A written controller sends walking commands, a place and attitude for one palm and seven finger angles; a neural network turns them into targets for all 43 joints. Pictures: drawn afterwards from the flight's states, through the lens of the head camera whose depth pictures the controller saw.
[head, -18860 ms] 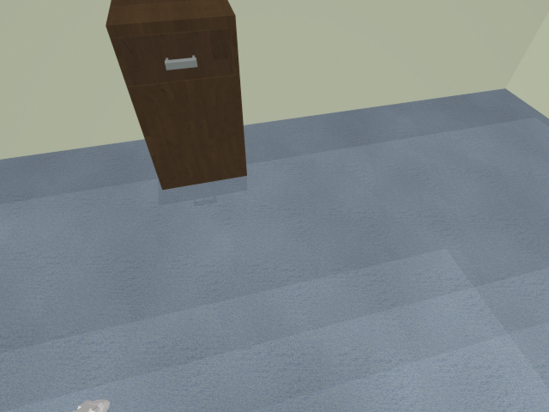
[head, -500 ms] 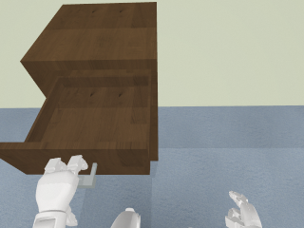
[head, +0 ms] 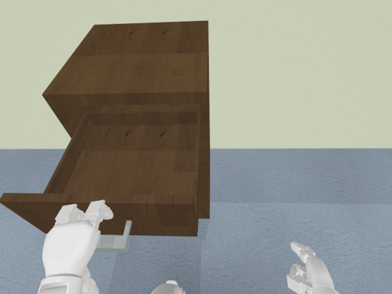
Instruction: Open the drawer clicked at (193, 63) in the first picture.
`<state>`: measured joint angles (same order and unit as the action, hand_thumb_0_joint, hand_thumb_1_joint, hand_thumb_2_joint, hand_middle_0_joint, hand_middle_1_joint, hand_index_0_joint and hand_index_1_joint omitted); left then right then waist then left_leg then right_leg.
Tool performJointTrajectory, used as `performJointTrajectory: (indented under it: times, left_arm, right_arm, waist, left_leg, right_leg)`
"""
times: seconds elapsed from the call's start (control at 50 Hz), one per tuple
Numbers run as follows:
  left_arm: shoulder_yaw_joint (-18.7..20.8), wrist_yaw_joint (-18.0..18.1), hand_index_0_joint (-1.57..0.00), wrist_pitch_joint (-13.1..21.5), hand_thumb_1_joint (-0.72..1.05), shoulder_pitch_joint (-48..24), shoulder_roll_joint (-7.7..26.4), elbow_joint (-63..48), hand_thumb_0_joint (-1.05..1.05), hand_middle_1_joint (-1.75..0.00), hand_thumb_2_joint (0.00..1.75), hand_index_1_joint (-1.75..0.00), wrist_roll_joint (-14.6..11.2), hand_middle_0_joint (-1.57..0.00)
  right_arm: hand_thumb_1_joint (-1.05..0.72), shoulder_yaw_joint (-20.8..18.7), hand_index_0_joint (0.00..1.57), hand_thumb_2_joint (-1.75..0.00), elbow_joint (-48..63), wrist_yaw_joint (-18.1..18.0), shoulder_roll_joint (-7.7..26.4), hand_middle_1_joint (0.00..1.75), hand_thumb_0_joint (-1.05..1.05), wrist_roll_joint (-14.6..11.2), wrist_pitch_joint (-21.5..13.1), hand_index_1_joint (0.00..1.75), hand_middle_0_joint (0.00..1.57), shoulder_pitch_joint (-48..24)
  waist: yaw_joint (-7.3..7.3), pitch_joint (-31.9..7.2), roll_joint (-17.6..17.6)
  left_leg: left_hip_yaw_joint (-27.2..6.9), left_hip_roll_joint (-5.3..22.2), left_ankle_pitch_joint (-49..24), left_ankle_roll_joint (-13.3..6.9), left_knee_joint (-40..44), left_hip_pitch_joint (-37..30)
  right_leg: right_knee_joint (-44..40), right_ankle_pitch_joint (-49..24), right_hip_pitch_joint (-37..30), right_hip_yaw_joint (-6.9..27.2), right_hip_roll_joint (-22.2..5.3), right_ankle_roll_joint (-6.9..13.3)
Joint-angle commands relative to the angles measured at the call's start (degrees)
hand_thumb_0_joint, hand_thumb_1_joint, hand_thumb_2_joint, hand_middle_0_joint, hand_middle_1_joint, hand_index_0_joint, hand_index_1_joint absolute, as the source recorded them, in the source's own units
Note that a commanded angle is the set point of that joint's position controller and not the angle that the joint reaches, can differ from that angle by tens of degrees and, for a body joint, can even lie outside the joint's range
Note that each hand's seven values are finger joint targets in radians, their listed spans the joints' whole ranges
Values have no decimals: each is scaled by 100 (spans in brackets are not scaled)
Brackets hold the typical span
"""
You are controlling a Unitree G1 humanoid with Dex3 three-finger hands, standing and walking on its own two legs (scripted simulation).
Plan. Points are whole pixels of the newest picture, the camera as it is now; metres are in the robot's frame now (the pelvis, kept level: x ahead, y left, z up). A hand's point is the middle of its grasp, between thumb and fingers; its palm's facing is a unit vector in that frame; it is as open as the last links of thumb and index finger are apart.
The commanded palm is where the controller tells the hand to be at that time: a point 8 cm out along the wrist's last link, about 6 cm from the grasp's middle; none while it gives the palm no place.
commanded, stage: lift the hand off the handle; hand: left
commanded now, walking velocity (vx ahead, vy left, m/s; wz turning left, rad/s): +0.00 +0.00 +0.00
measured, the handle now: (104, 233) +0.25 +0.24 -0.04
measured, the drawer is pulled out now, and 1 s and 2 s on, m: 0.30 0.30 0.30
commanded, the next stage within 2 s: draw the hand back to the body in 1.32 s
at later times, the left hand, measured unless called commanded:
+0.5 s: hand (82, 242) +0.20 +0.24 +0.04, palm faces +0.02 -0.11 -0.99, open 13.5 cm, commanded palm +0.18 +0.23 +0.11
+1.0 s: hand (68, 237) +0.19 +0.24 +0.09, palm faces +0.05 -0.11 -0.99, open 13.8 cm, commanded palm +0.17 +0.23 +0.15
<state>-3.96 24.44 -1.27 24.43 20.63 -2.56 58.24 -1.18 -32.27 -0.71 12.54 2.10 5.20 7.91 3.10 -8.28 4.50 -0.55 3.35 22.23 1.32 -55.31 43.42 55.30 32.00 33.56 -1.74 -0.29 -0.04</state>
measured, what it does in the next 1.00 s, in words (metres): stands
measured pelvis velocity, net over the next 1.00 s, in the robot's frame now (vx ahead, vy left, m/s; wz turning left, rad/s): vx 0.01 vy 0.00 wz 0.00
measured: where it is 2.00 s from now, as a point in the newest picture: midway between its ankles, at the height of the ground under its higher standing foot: outside the picture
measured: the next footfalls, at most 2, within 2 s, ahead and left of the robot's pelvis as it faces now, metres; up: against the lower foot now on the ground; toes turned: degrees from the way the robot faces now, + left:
none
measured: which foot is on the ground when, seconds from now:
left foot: down 0.00-1.00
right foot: down 0.00-1.00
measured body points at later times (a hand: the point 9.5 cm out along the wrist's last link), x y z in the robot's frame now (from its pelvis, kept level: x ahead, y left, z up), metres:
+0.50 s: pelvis +0.00 +0.00 +0.01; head +0.03 -0.03 +0.46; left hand +0.19 +0.24 +0.10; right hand +0.20 -0.22 -0.09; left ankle +0.05 +0.14 -0.68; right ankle -0.04 -0.12 -0.68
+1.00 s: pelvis +0.01 +0.00 +0.03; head +0.02 -0.04 +0.47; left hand +0.19 +0.24 +0.14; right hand +0.22 -0.22 -0.07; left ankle +0.05 +0.14 -0.68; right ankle -0.04 -0.12 -0.68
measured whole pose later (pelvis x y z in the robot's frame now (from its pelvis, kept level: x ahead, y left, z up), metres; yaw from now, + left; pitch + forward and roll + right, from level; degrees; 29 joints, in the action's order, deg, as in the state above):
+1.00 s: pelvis +0.01 +0.00 +0.03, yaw +0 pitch +6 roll -1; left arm 0.1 15.7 0.0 30.3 24.7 -15.9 53.2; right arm -1.4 -31.3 0.6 13.7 0.8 5.0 8.0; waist 4.2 -6.2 5.5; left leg 0.1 3.0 19.1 1.4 -45.4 31.9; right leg 44.7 28.0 22.2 -1.4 -0.5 -0.2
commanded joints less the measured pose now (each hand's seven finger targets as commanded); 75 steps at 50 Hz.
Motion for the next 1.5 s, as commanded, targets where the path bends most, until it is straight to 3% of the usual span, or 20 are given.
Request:
performJointTrajectory:
  times: [0.0,0.16,0.34,0.36,0.44,0.54,0.56,0.66,0.7,0.8,0.84,0.86,0.94,0.96,1.04,1.16,1.24,1.26,1.32,1.48]
  left_arm:
    - [695,174,-30,46,-50,-288,948,-1217,0,-120,30,-120,-17,-30]
    - [688,27,-30,91,-50,-260,938,-1390,0,-120,30,-120,-111,-30]
    - [839,-78,-30,173,-50,-384,1123,-1787,0,-120,30,-120,-190,-30]
    - [660,-101,-30,150,-50,-288,954,-1743,0,-120,30,-120,-196,-30]
    - [904,-131,-30,118,-50,-523,1233,-1870,0,-120,30,-120,-210,-30]
    - [979,-229,-30,98,-50,-556,1316,-1936,0,-120,30,-120,-242,-30]
    - [790,-261,-30,64,-50,-304,1075,-1832,0,-120,30,-120,-290,-30]
    - [829,-481,-30,-71,-50,-92,1124,-1753,0,-120,30,-120,-386,-30]
    - [789,-566,-30,-46,-50,-270,1158,-1939,0,-120,30,-120,-371,-30]
    - [945,-677,-30,77,-50,163,1258,-2234,0,-120,30,-120,-452,-30]
    - [1269,-659,-30,133,-50,224,1536,-2359,0,-120,30,-120,-418,-30]
    - [1074,-656,-30,141,-50,340,1289,-2343,0,-120,30,-120,-460,-30]
    - [1188,-648,-30,205,-50,170,1378,-2547,0,-120,30,-120,-500,-30]
    - [1003,-662,-30,193,-50,249,1182,-2513,0,-120,30,-120,-540,-30]
    - [1223,-748,-30,172,-50,229,1472,-2647,0,-120,30,-120,-562,-30]
    - [984,-893,-30,146,-50,66,1290,-2864,0,-120,30,-120,-604,-30]
    - [1210,-972,-30,45,-50,45,1501,-2595,0,-120,30,-120,-574,-30]
    - [1021,-993,-30,17,-50,22,1301,-2569,0,-120,30,-120,-599,-30]
    - [1150,-1061,-30,-30,-50,343,1375,-2544,0,-120,30,-120,-669,-30]
    - [1231,-1018,-30,232,-50,141,1503,-3084,0,-120,30,-120,-612,-30]
  right_arm:
    - [-90,-195,20,-90,901,-65,548,30,0,-13,-226,30,20,-600]
    - [-90,-195,20,-90,895,-63,537,30,0,-38,-241,30,20,-628]
    - [-90,-161,20,-90,913,-23,551,30,0,-23,-282,30,20,-675]
    - [-90,-196,20,-90,925,-29,534,30,0,-59,-295,30,20,-644]
    - [-90,-153,20,-90,915,-24,557,30,0,-41,-297,30,20,-684]
    - [-90,-130,20,-90,900,-36,554,30,0,-67,-293,30,20,-744]
    - [-90,-170,20,-90,904,-42,521,30,0,-105,-311,30,20,-687]
    - [-90,-154,20,-90,922,-32,548,30,0,-156,-282,30,20,-754]
    - [-90,-137,20,-90,933,-27,554,30,0,-149,-285,30,20,-752]
    - [-90,-133,20,-90,999,21,536,30,0,-143,-308,30,20,-762]
    - [-90,-106,20,-90,1017,48,561,30,0,-106,-276,30,20,-814]
    - [-90,-141,20,-90,1022,49,529,30,0,-133,-288,30,20,-761]
    - [-90,-144,20,-90,1056,102,569,30,0,-117,-289,30,20,-789]
    - [-90,-178,20,-90,1054,94,540,30,0,-150,-308,30,20,-754]
    - [-90,-121,20,-90,1081,91,582,30,0,-140,-317,30,20,-813]
    - [-90,-120,20,-90,1109,86,533,30,0,-186,-352,30,20,-805]
    - [-90,-52,20,-90,1093,71,557,30,0,-181,-330,30,20,-861]
    - [-90,-76,20,-90,1095,69,530,30,0,-221,-325,30,20,-872]
    - [-90,-73,20,-90,1137,79,549,30,0,-242,-357,30,20,-896]
    - [-90,-104,20,-90,1157,96,560,30,0,-146,-362,30,20,-793]
  waist:
    - [-76,-797,-257]
    - [-105,-657,-227]
    - [-29,-889,-215]
    - [-87,-623,-144]
    - [-36,-840,-322]
    - [-9,-726,-174]
    - [-41,-590,-177]
    - [-1,-485,-422]
    - [0,-561,-281]
    - [66,-472,-219]
    - [141,-575,-247]
    - [70,-429,-256]
    - [73,-510,-200]
    - [19,-343,-236]
    - [100,-478,-319]
    - [35,-269,-163]
    - [151,-217,-350]
    - [78,-97,-242]
    - [178,-224,-302]
    - [158,-403,-94]
  left_leg:
    - [156,-377,-1007,-324,686,-1714]
    - [154,-371,-1011,-328,804,-1853]
    - [150,-368,-1135,-314,945,-2119]
    - [141,-362,-1081,-322,976,-2045]
    - [148,-359,-1085,-317,1025,-2183]
    - [160,-365,-1107,-300,1131,-2246]
    - [175,-365,-1097,-321,1164,-2202]
    - [204,-359,-1160,-323,1304,-2221]
    - [204,-365,-1301,-322,1344,-2352]
    - [233,-348,-1501,-327,1399,-2459]
    - [237,-365,-1541,-309,1383,-2525]
    - [250,-345,-1511,-320,1394,-2481]
    - [217,-337,-1491,-301,1416,-2647]
    - [225,-320,-1439,-313,1441,-2579]
    - [208,-344,-1419,-314,1485,-2669]
    - [188,-296,-1370,-309,1616,-2754]
    - [184,-318,-1264,-286,1726,-2744]
    - [197,-292,-1228,-281,1771,-2717]
    - [216,-297,-1372,-273,1805,-2749]
    - [218,-284,-1622,-300,1731,-2977]
  right_leg:
    - [-1124,-1973,430,-120,278,163]
    - [-1267,-1977,332,-111,276,157]
    - [-1387,-2018,174,-110,242,152]
    - [-1392,-1971,198,-150,264,162]
    - [-1489,-2008,99,-93,224,139]
    - [-1577,-2009,9,-93,217,132]
    - [-1591,-2036,-48,-136,229,138]
    - [-1748,-2261,-281,-96,211,99]
    - [-1761,-2356,-339,-97,202,101]
    - [-1835,-2624,-473,-124,184,102]
    - [-1888,-2692,-512,-78,171,101]
    - [-1864,-2672,-492,-125,178,96]
    - [-1936,-2451,-401,-145,182,99]
    - [-1927,-2434,-388,-164,188,97]
    - [-2034,-2428,-475,-129,154,86]
    - [-2113,-2163,-468,-191,158,108]
    - [-2259,-2033,-520,-164,165,91]
    - [-2256,-1981,-530,-185,161,98]
    - [-2310,-2230,-757,-150,167,113]
    - [-2285,-2345,-664,-218,164,121]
